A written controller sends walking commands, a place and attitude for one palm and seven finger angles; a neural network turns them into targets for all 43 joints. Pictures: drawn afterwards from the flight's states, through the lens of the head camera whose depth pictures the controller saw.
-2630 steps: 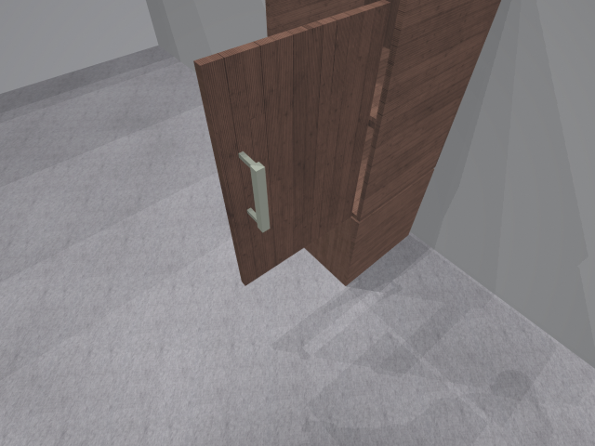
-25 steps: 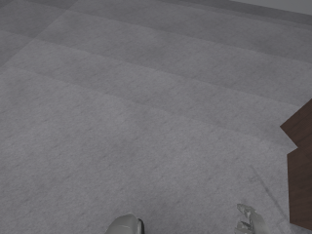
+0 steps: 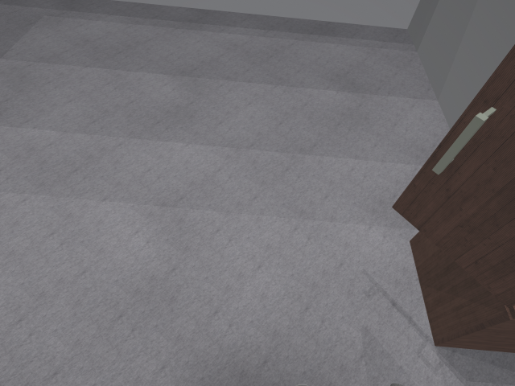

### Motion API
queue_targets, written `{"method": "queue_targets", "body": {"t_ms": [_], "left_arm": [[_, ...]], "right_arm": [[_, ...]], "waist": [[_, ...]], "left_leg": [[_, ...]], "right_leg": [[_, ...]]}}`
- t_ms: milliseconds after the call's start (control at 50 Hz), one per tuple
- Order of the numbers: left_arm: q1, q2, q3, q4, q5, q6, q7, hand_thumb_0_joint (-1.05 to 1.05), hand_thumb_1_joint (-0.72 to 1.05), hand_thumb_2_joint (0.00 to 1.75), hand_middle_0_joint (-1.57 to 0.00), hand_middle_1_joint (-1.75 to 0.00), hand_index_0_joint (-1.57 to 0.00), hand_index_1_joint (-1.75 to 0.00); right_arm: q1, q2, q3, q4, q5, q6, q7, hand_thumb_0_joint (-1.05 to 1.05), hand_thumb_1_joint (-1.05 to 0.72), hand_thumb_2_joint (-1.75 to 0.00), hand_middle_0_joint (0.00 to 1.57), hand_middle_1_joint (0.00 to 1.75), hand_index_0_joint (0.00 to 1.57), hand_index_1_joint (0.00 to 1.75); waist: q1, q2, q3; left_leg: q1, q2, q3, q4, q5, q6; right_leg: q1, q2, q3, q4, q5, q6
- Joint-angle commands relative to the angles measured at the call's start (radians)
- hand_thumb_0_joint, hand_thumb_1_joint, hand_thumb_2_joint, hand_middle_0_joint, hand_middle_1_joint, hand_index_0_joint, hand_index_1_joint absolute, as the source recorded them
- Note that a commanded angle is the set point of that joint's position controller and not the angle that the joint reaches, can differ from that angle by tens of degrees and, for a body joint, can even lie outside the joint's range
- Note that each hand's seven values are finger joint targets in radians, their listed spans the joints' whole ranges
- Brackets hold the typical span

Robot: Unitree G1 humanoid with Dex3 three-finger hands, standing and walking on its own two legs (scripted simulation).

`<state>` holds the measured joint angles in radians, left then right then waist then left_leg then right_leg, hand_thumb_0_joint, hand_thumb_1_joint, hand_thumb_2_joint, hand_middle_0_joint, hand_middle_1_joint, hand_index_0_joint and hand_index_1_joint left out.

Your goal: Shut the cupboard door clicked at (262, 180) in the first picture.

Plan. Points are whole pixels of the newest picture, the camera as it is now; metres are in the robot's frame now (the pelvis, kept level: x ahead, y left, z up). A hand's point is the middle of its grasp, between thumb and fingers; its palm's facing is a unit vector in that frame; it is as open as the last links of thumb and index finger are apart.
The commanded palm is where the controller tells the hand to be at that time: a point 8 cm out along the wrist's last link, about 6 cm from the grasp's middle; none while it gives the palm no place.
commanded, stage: turn to face it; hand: left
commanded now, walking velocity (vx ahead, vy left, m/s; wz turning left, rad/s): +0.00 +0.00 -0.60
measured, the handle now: (462, 142) +0.62 -0.40 +0.01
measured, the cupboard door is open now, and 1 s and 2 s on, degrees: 41 41 41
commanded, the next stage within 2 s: take the last steps up to it in 1.28 s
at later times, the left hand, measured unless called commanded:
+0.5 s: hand (191, 334) +0.21 +0.13 -0.14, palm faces -0.34 -0.90 -0.29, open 7.3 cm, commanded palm none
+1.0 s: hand (196, 329) +0.22 +0.13 -0.15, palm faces -0.54 -0.81 -0.24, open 7.3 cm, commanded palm none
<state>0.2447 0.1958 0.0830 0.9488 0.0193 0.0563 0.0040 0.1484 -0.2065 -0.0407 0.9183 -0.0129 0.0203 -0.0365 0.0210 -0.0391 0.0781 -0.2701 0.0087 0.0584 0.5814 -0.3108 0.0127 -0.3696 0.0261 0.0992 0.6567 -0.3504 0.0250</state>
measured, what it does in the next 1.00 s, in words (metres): steps on the spot, turning right: right foot, then left foot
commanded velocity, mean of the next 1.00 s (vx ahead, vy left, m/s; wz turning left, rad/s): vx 0.00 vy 0.00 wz -0.56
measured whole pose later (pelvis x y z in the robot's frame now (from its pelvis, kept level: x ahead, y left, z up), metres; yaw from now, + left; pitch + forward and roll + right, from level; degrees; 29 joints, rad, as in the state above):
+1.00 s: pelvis +0.02 +0.00 +0.00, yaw -35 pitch +0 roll -1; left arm 0.18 0.26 0.08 0.88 0.02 0.07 -0.05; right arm 0.23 -0.24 -0.03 0.89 -0.03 0.03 -0.02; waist 0.00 0.03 0.08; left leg -0.27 0.18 0.18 0.61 -0.31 -0.05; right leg -0.29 -0.01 -0.08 0.62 -0.33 0.01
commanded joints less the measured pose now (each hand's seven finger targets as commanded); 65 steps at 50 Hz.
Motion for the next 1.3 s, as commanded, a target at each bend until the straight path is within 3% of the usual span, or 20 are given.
{"method": "queue_targets", "body": {"t_ms": [0,180,260,280,300,340,420,620,640,660,680,780,880,940,960,980,1000,1080,1240,1280], "left_arm": [[-0.107,0.118,0.03,-0.123,0.008,-0.013,-0.006,0.0,0.9,0.9,-0.2,-0.3,-0.2,-0.3],[-0.195,0.106,0.0,-0.163,0.003,-0.005,-0.039,0.0,0.9,0.9,-0.2,-0.3,-0.2,-0.3],[-0.061,0.159,0.01,-0.138,0.003,-0.019,-0.031,0.0,0.9,0.9,-0.2,-0.3,-0.2,-0.3],[0.024,0.246,0.025,-0.116,0.012,-0.034,-0.019,0.0,0.9,0.9,-0.2,-0.3,-0.2,-0.3],[0.103,0.339,0.045,-0.093,0.007,-0.041,-0.004,0.0,0.9,0.9,-0.2,-0.3,-0.2,-0.3],[0.007,0.304,0.039,-0.122,-0.002,-0.031,0.017,0.0,0.9,0.9,-0.2,-0.3,-0.2,-0.3],[-0.151,0.249,0.021,-0.182,0.005,-0.029,0.015,0.0,0.9,0.9,-0.2,-0.3,-0.2,-0.3],[-0.133,0.234,0.041,-0.172,0.002,-0.019,-0.001,0.0,0.9,0.9,-0.2,-0.3,-0.2,-0.3],[-0.125,0.192,0.034,-0.182,-0.004,-0.014,-0.003,0.0,0.9,0.9,-0.2,-0.3,-0.2,-0.3],[-0.09,0.126,0.022,-0.198,-0.013,-0.012,-0.013,0.0,0.9,0.9,-0.2,-0.3,-0.2,-0.3],[-0.114,0.142,0.016,-0.217,-0.004,-0.022,-0.018,0.0,0.9,0.9,-0.2,-0.3,-0.2,-0.3],[-0.109,0.124,0.027,-0.164,-0.001,-0.005,-0.046,0.0,0.9,0.9,-0.2,-0.3,-0.2,-0.3],[-0.117,0.101,0.012,-0.159,0.001,-0.009,-0.048,0.0,0.9,0.9,-0.2,-0.3,-0.2,-0.3],[-0.033,0.12,0.017,-0.13,0.001,-0.017,-0.043,0.0,0.9,0.9,-0.2,-0.3,-0.2,-0.3],[0.026,0.17,0.028,-0.111,0.006,-0.024,-0.037,0.0,0.9,0.9,-0.2,-0.3,-0.2,-0.3],[0.052,0.281,0.046,-0.101,0.017,-0.038,-0.022,0.0,0.9,0.9,-0.2,-0.3,-0.2,-0.3],[0.103,0.32,0.047,-0.087,0.004,-0.038,-0.01,0.0,0.9,0.9,-0.2,-0.3,-0.2,-0.3],[-0.102,0.215,0.026,-0.121,0.012,-0.03,0.011,0.0,0.9,0.9,-0.2,-0.3,-0.2,-0.3],[-0.096,0.202,0.022,-0.091,0.001,-0.021,0.007,0.0,0.9,0.9,-0.2,-0.3,-0.2,-0.3],[-0.056,0.109,0.003,-0.112,-0.01,-0.012,-0.005,0.0,0.9,0.9,-0.2,-0.3,-0.2,-0.3]], "right_arm": [[0.125,-0.176,-0.032,-0.047,-0.023,-0.026,-0.02,0.0,-0.9,-0.9,0.2,0.3,0.2,0.3],[0.171,-0.216,-0.044,-0.031,-0.02,-0.02,-0.008,0.0,-0.9,-0.9,0.2,0.3,0.2,0.3],[0.116,-0.245,-0.049,-0.054,-0.006,-0.017,0.004,0.0,-0.9,-0.9,0.2,0.3,0.2,0.3],[0.12,-0.206,-0.043,-0.077,0.008,-0.016,0.015,0.0,-0.9,-0.9,0.2,0.3,0.2,0.3],[0.054,-0.144,-0.028,-0.127,0.01,-0.01,0.014,0.0,-0.9,-0.9,0.2,0.3,0.2,0.3],[0.034,-0.135,-0.019,-0.127,0.007,0.011,0.0,0.0,-0.9,-0.9,0.2,0.3,0.2,0.3],[0.099,-0.131,-0.019,-0.088,-0.002,0.024,0.014,0.0,-0.9,-0.9,0.2,0.3,0.2,0.3],[0.139,-0.12,-0.024,-0.094,0.01,-0.01,0.008,0.0,-0.9,-0.9,0.2,0.3,0.2,0.3],[0.166,-0.166,-0.031,-0.087,0.004,-0.022,0.003,0.0,-0.9,-0.9,0.2,0.3,0.2,0.3],[0.183,-0.267,-0.047,-0.093,-0.012,-0.03,0.0,0.0,-0.9,-0.9,0.2,0.3,0.2,0.3],[0.195,-0.286,-0.048,-0.107,-0.013,-0.025,-0.003,0.0,-0.9,-0.9,0.2,0.3,0.2,0.3],[0.062,-0.201,-0.026,-0.125,-0.024,-0.027,-0.012,0.0,-0.9,-0.9,0.2,0.3,0.2,0.3],[0.117,-0.226,-0.044,-0.082,-0.021,-0.015,-0.001,0.0,-0.9,-0.9,0.2,0.3,0.2,0.3],[0.077,-0.239,-0.052,-0.082,-0.014,-0.006,0.007,0.0,-0.9,-0.9,0.2,0.3,0.2,0.3],[0.065,-0.217,-0.051,-0.092,-0.006,-0.003,0.013,0.0,-0.9,-0.9,0.2,0.3,0.2,0.3],[0.065,-0.129,-0.034,-0.123,0.003,0.0,0.021,0.0,-0.9,-0.9,0.2,0.3,0.2,0.3],[-0.009,-0.132,-0.027,-0.151,-0.001,0.011,0.016,0.0,-0.9,-0.9,0.2,0.3,0.2,0.3],[0.056,-0.143,-0.031,-0.083,-0.003,0.012,0.016,0.0,-0.9,-0.9,0.2,0.3,0.2,0.3],[0.184,-0.094,-0.011,-0.02,0.001,-0.009,0.008,0.0,-0.9,-0.9,0.2,0.3,0.2,0.3],[0.198,-0.22,-0.03,-0.024,-0.015,-0.023,0.002,0.0,-0.9,-0.9,0.2,0.3,0.2,0.3]], "waist": [[-0.052,0.222,-0.067],[-0.062,0.269,-0.102],[0.03,0.19,-0.151],[0.059,0.009,-0.223],[0.092,-0.195,-0.22],[0.042,-0.158,-0.16],[-0.044,-0.091,-0.134],[-0.064,-0.133,-0.143],[-0.071,-0.016,-0.163],[-0.069,0.303,-0.178],[-0.08,0.322,-0.156],[-0.027,0.239,-0.096],[-0.058,0.281,-0.117],[-0.008,0.246,-0.132],[0.019,0.136,-0.152],[0.033,-0.183,-0.143],[0.076,-0.19,-0.124],[-0.031,-0.152,-0.096],[-0.063,-0.094,-0.116],[-0.048,0.28,-0.108]], "left_leg": [[0.197,0.401,-0.293,-0.222,0.749,0.189],[0.277,0.32,0.012,-0.122,0.856,0.09],[0.147,0.298,0.079,0.084,0.78,0.017],[-0.065,0.219,0.146,0.295,0.51,-0.043],[-0.313,0.053,0.124,0.559,-0.308,-0.094],[-0.382,0.096,-0.081,0.672,-0.292,-0.084],[-0.217,0.093,-0.041,0.532,-0.121,-0.103],[0.044,0.023,-0.024,-0.051,0.036,-0.079],[0.167,0.111,-0.114,-0.201,0.066,-0.046],[0.252,0.361,-0.356,-0.281,0.171,0.049],[0.19,0.49,-0.44,-0.294,0.281,0.145],[0.134,0.332,-0.099,-0.212,0.514,0.12],[0.151,0.332,-0.014,-0.162,0.492,0.102],[0.05,0.314,0.028,-0.066,0.345,0.044],[-0.043,0.266,0.062,0.044,0.202,-0.005],[-0.284,0.115,0.151,0.265,-0.181,-0.075],[-0.321,0.072,0.027,0.458,-0.333,-0.075],[-0.274,0.1,-0.063,0.54,-0.137,-0.072],[0.077,0.031,0.0,-0.104,0.084,-0.056],[0.13,0.314,-0.323,-0.293,0.107,0.059]], "right_leg": [[-0.224,-0.024,-0.042,0.449,-0.212,0.011],[-0.043,-0.02,-0.183,0.117,-0.048,-0.021],[0.25,-0.018,-0.184,-0.178,0.202,-0.057],[0.495,-0.181,-0.012,-0.221,0.534,-0.117],[0.546,-0.432,0.288,-0.224,0.994,-0.263],[0.398,-0.388,0.273,-0.25,0.73,-0.295],[0.17,-0.251,0.105,-0.269,0.528,-0.214],[0.056,-0.171,0.236,-0.19,0.387,-0.139],[-0.055,-0.096,0.184,-0.111,0.261,-0.087],[-0.195,0.044,0.022,0.099,-0.072,-0.023],[-0.208,0.024,-0.058,0.324,-0.268,-0.002],[-0.178,-0.049,-0.111,0.438,-0.156,0.029],[-0.028,-0.019,-0.194,0.124,-0.104,0.006],[0.165,-0.01,-0.207,-0.132,0.102,-0.016],[0.285,-0.07,-0.125,-0.244,0.193,-0.043],[0.416,-0.327,0.216,-0.355,0.364,-0.137],[0.304,-0.433,0.31,-0.358,0.495,-0.241],[0.144,-0.286,0.159,-0.343,0.237,-0.22],[0.049,-0.199,0.134,-0.226,0.258,-0.139],[-0.094,-0.01,-0.034,0.013,-0.05,-0.035]]}}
